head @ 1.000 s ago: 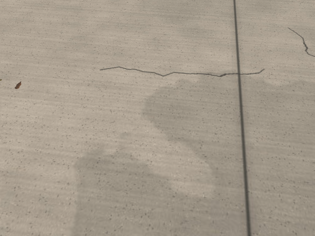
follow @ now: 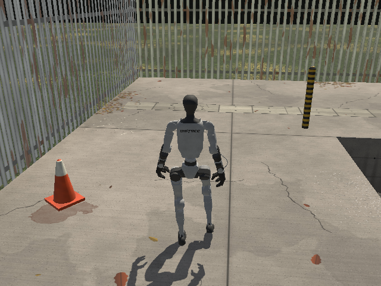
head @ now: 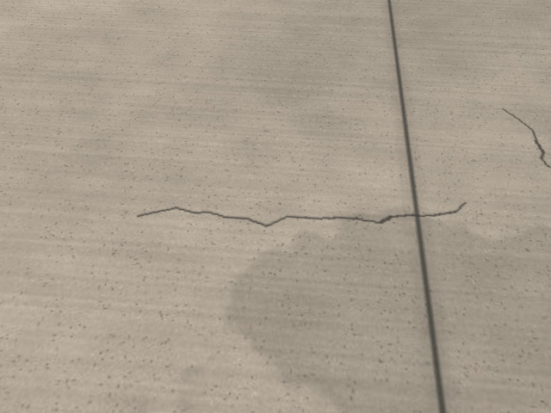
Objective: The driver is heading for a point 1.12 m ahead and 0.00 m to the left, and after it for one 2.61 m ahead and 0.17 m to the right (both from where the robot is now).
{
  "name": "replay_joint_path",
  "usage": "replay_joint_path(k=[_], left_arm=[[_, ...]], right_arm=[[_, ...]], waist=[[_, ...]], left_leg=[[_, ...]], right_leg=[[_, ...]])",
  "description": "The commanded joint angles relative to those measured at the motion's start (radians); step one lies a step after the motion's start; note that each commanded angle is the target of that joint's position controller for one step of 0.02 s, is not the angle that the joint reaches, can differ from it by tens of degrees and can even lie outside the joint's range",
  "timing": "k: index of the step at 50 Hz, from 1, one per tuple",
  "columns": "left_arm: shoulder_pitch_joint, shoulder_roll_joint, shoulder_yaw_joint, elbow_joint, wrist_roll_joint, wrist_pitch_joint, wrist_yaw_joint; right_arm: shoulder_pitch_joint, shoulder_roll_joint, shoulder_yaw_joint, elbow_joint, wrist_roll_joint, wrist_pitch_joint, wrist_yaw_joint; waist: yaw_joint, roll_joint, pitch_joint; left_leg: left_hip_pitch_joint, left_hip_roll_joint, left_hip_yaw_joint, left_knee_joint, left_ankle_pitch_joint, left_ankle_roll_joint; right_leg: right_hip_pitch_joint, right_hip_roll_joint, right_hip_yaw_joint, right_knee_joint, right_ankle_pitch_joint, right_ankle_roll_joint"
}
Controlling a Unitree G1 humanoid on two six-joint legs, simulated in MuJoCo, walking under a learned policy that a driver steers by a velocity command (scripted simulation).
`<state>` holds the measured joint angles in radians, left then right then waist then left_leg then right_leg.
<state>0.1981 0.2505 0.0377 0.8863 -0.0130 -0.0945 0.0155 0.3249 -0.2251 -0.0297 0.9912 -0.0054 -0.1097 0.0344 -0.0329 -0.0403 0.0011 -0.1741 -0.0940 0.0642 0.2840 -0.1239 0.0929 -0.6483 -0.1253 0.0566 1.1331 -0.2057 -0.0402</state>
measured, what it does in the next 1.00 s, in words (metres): walks ahead: right foot, then left foot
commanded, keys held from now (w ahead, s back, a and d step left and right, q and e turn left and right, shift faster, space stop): w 1.00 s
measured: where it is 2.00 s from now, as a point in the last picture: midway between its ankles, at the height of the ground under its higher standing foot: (288, 238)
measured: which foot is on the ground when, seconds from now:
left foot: down 0.00-0.32, up 0.34-0.84, down 0.86-1.00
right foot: up 0.00-0.28, down 0.30-0.86, up 0.88-1.00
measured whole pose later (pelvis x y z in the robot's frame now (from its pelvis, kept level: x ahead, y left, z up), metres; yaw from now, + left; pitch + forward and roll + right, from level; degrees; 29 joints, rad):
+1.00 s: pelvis +0.55 -0.01 -0.01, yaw +1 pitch +2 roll +0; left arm 0.31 0.25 0.05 0.97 -0.02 -0.10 0.00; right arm 0.17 -0.24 -0.05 0.90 0.00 -0.10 0.04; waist 0.00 -0.02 0.03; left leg -0.35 -0.03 0.06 0.47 -0.15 0.07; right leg -0.40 -0.04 0.03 1.18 -0.37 -0.05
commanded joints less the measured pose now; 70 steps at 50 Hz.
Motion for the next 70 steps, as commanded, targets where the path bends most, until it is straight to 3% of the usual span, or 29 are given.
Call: replay_joint_path(k=[1, 5, 10, 12, 14, 15, 16, 17, 18, 19, 20, 22, 25, 32, 38, 41, 43, 44, 45, 46, 47, 48, 49, 51, 57, 61, 66, 68, 70], left_arm=[[0.033, 0.042, 0.012, -0.043, 0.012, 0.006, 0.006], [-0.125, 0.029, 0.006, -0.083, 0.004, -0.005, -0.005], [-0.251, 0.041, 0.002, -0.132, -0.01, -0.014, -0.035], [-0.234, 0.061, 0.008, -0.14, -0.01, -0.023, -0.046], [-0.079, 0.108, 0.034, -0.1, -0.007, -0.03, -0.046], [0.114, 0.17, 0.063, -0.045, -0.004, -0.032, -0.038], [0.275, 0.287, 0.09, -0.019, 0.016, -0.028, -0.033], [0.31, 0.249, 0.08, -0.004, 0.012, -0.023, -0.039], [0.236, 0.172, 0.056, -0.017, 0.006, -0.025, -0.041], [0.141, 0.129, 0.042, -0.041, 0.005, -0.023, -0.04], [0.064, 0.1, 0.031, -0.053, 0.009, -0.022, -0.045], [0.022, 0.063, 0.02, -0.048, 0.018, -0.025, -0.053], [0.077, 0.095, 0.029, -0.011, 0.018, -0.031, -0.047], [0.182, 0.125, 0.033, 0.037, 0.007, -0.014, -0.015], [0.258, 0.137, 0.042, 0.09, -0.003, 0.008, -0.005], [0.222, 0.159, 0.052, 0.088, -0.004, 0.021, -0.001], [0.188, 0.136, 0.041, 0.073, 0.004, 0.029, -0.001], [0.237, 0.083, 0.02, 0.051, 0.028, 0.022, -0.004], [0.337, -0.03, -0.011, 0.063, 0.011, -0.004, -0.017], [0.243, 0.089, 0.017, 0.059, -0.021, -0.025, -0.02], [0.142, 0.132, 0.028, 0.022, -0.036, -0.035, -0.02], [0.097, 0.129, 0.03, 0.015, -0.026, -0.034, -0.012], [0.09, 0.113, 0.037, 0.013, -0.011, -0.026, -0.006], [0.137, 0.069, 0.038, 0.023, -0.007, 0.0, -0.003], [-0.027, 0.06, 0.044, -0.034, 0.01, 0.017, 0.0], [-0.161, 0.037, 0.033, -0.07, 0.003, 0.008, -0.014], [-0.292, 0.039, 0.021, -0.122, -0.008, -0.003, -0.043], [-0.293, 0.054, 0.023, -0.134, -0.01, -0.01, -0.055], [-0.197, 0.092, 0.04, -0.114, -0.008, -0.015, -0.057]], right_arm=[[-0.039, -0.133, -0.022, -0.056, 0.002, -0.016, -0.02], [0.039, -0.16, -0.026, -0.039, 0.017, -0.004, -0.034], [0.114, -0.169, -0.031, -0.005, 0.026, 0.016, -0.036], [0.106, -0.181, -0.037, -0.003, 0.027, 0.027, -0.039], [0.067, -0.184, -0.036, -0.012, 0.023, 0.037, -0.039], [0.056, -0.149, -0.023, -0.027, 0.011, 0.039, -0.039], [0.129, -0.057, 0.008, -0.056, 0.0, 0.023, -0.034], [0.166, -0.03, 0.019, -0.042, 0.019, -0.004, -0.027], [0.089, -0.145, -0.01, -0.056, 0.042, -0.022, -0.023], [0.009, -0.165, -0.015, -0.08, 0.05, -0.027, -0.024], [-0.03, -0.152, -0.018, -0.085, 0.039, -0.022, -0.03], [-0.014, -0.118, -0.025, -0.081, 0.023, 0.006, -0.036], [-0.021, -0.089, -0.026, -0.088, 0.018, 0.029, -0.04], [-0.283, -0.066, -0.023, -0.168, 0.015, 0.022, -0.029], [-0.424, -0.074, -0.017, -0.226, 0.026, 0.008, 0.002], [-0.353, -0.111, -0.032, -0.219, 0.026, -0.002, 0.011], [-0.066, -0.19, -0.076, -0.131, 0.023, -0.002, 0.001], [0.109, -0.283, -0.098, -0.1, 0.01, 0.003, -0.009], [0.143, -0.292, -0.094, -0.084, 0.008, 0.006, -0.001], [0.101, -0.206, -0.072, -0.09, 0.018, 0.003, -0.001], [-0.001, -0.168, -0.059, -0.111, 0.021, 0.001, -0.005], [-0.084, -0.142, -0.048, -0.129, 0.014, 0.0, -0.003], [-0.127, -0.119, -0.042, -0.133, 0.004, -0.003, 0.0], [-0.131, -0.093, -0.035, -0.117, -0.004, -0.007, 0.004], [-0.024, -0.148, -0.046, -0.068, 0.003, -0.001, -0.029], [0.035, -0.157, -0.044, -0.046, 0.013, 0.007, -0.038], [0.112, -0.167, -0.051, -0.002, 0.019, 0.027, -0.042], [0.107, -0.178, -0.057, 0.005, 0.022, 0.036, -0.047], [0.069, -0.195, -0.063, -0.002, 0.024, 0.043, -0.049]], waist=[[0.046, 0.077, 0.053], [-0.01, 0.079, 0.054], [-0.049, 0.095, 0.082], [-0.026, 0.107, 0.071], [0.067, 0.115, -0.013], [0.143, 0.081, -0.14], [0.151, -0.127, -0.306], [0.141, -0.26, -0.393], [0.135, -0.16, -0.261], [0.109, -0.096, -0.163], [0.077, -0.022, -0.094], [0.025, -0.039, -0.042], [0.007, -0.023, -0.01], [0.072, -0.018, 0.049], [0.102, -0.021, 0.099], [0.045, -0.049, 0.044], [-0.091, -0.033, -0.131], [-0.113, 0.136, -0.294], [-0.059, 0.35, -0.411], [-0.083, 0.238, -0.314], [-0.062, 0.184, -0.173], [-0.026, 0.092, -0.102], [0.008, 0.084, -0.059], [0.05, 0.117, -0.045], [0.026, 0.085, 0.025], [-0.016, 0.093, 0.051], [-0.054, 0.096, 0.093], [-0.035, 0.11, 0.087], [0.028, 0.136, 0.025]], left_leg=[[-0.093, 0.284, -0.217, -0.202, 0.066, 0.172], [-0.01, 0.267, -0.166, -0.186, 0.081, 0.127], [0.142, 0.324, -0.179, -0.116, 0.057, 0.113], [0.188, 0.35, -0.193, -0.064, 0.098, 0.098], [0.178, 0.31, -0.153, 0.115, 0.361, 0.065], [0.072, 0.248, -0.1, 0.354, 0.397, 0.033], [-0.292, 0.116, -0.019, 0.76, 0.077, -0.037], [-0.522, 0.03, -0.123, 0.974, -0.423, -0.051], [-0.617, 0.1, -0.186, 1.064, -0.384, -0.029], [-0.617, 0.155, -0.16, 1.046, -0.288, -0.016], [-0.573, 0.195, -0.138, 0.982, -0.207, -0.022], [-0.467, 0.235, -0.136, 0.884, -0.124, -0.032], [-0.483, 0.239, -0.12, 0.809, -0.052, -0.053], [-0.529, 0.208, -0.083, 0.415, 0.231, -0.072], [-0.555, 0.182, -0.076, 0.265, 0.156, -0.04], [-0.391, 0.135, -0.037, 0.229, 0.054, -0.002], [0.026, 0.105, -0.021, 0.229, 0.078, 0.052], [0.384, 0.337, -0.307, 0.254, 0.089, 0.142], [0.611, 0.499, -0.764, 0.076, -0.134, 0.268], [0.536, 0.461, -0.746, 0.019, -0.233, 0.215], [0.381, 0.434, -0.599, -0.002, -0.177, 0.17], [0.222, 0.401, -0.484, -0.03, -0.065, 0.152], [0.104, 0.366, -0.404, -0.059, 0.007, 0.141], [0.007, 0.318, -0.311, -0.116, 0.047, 0.134], [0.031, 0.304, -0.199, -0.17, 0.181, 0.137], [0.064, 0.276, -0.137, -0.177, 0.163, 0.104], [0.219, 0.333, -0.141, -0.118, 0.176, 0.104], [0.267, 0.361, -0.147, -0.072, 0.246, 0.091], [0.272, 0.353, -0.13, 0.032, 0.487, 0.068]], right_leg=[[-0.031, -0.043, 0.003, -0.145, 0.152, 0.027], [-0.002, 0.001, -0.034, -0.424, 0.302, 0.036], [-0.002, 0.031, -0.044, -0.574, 0.226, 0.018], [0.046, 0.046, -0.051, -0.616, 0.147, -0.01], [0.271, 0.1, -0.096, -0.658, 0.106, -0.048], [0.539, 0.063, -0.051, -0.64, 0.129, -0.092], [0.942, -0.196, 0.326, -0.658, 0.093, -0.223], [1.069, -0.296, 0.681, -0.82, -0.029, -0.309], [0.962, -0.262, 0.585, -0.836, -0.064, -0.256], [0.819, -0.223, 0.425, -0.848, -0.001, -0.216], [0.677, -0.176, 0.314, -0.886, 0.083, -0.196], [0.529, -0.11, 0.191, -0.951, 0.154, -0.171], [0.491, -0.092, 0.107, -0.991, 0.289, -0.19], [0.549, -0.065, 0.011, -1.028, 0.273, -0.156], [0.722, -0.132, 0.017, -0.966, 0.279, -0.147], [0.752, -0.14, 0.006, -0.857, 0.514, -0.121], [0.629, -0.052, -0.061, -0.524, 0.687, -0.072], [0.345, 0.039, -0.106, -0.161, 0.317, -0.029], [0.022, 0.199, -0.012, 0.109, -0.363, 0.011], [-0.086, 0.138, 0.081, 0.212, -0.359, -0.013], [-0.129, 0.086, 0.047, 0.203, -0.257, -0.029], [-0.079, 0.034, 0.022, 0.158, -0.158, -0.027], [-0.022, 0.002, 0.02, 0.099, -0.102, -0.022], [0.068, -0.025, 0.02, 0.035, -0.055, -0.018], [-0.078, -0.034, -0.002, -0.229, 0.177, 0.03], [-0.042, 0.004, -0.04, -0.449, 0.321, 0.03], [-0.074, 0.032, -0.052, -0.579, 0.255, 0.012], [-0.045, 0.044, -0.056, -0.61, 0.185, -0.013], [0.127, 0.092, -0.094, -0.634, 0.129, -0.045]])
